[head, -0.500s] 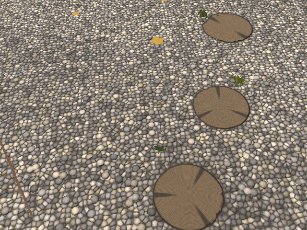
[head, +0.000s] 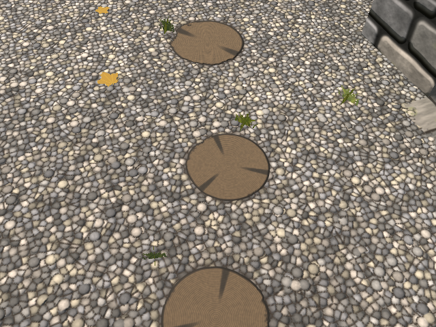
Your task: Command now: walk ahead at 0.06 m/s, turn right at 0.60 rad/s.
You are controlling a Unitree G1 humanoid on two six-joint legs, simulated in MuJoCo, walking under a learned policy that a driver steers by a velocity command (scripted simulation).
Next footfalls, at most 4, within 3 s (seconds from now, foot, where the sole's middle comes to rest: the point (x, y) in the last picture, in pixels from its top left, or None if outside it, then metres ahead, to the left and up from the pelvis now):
0.22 right None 0.03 -0.12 -0.77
0.68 left None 0.07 0.07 -0.77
2.26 left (256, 325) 0.45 -0.11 -0.77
2.74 right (294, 254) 0.68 -0.25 -0.77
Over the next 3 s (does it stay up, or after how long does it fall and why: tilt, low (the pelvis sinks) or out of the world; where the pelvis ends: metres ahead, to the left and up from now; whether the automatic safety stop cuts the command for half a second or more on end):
stays up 0.56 -0.18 0.00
